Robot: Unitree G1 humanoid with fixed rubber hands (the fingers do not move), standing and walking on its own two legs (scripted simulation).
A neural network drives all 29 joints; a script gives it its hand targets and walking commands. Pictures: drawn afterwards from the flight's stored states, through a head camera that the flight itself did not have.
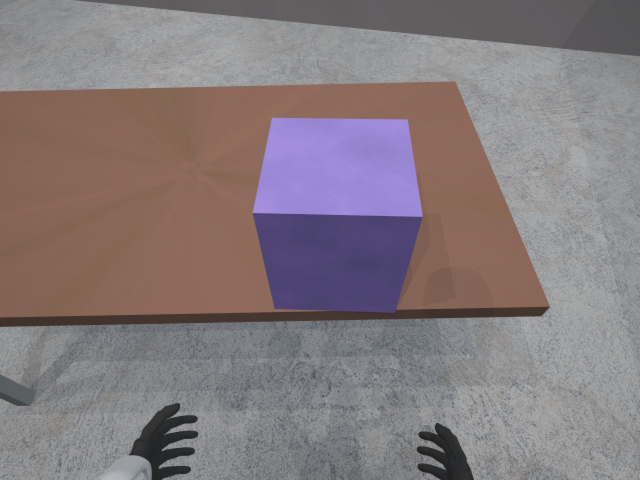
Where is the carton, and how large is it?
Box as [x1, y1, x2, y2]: [253, 118, 422, 312]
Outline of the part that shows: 272,118 253,209 253,216 274,308 394,312 422,217 407,120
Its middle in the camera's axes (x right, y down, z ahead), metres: +0.03 -0.04 +0.64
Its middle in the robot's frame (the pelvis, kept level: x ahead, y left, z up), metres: +0.50 +0.00 -0.01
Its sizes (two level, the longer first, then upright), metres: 0.210 0.200 0.250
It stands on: a table, 0.64 m high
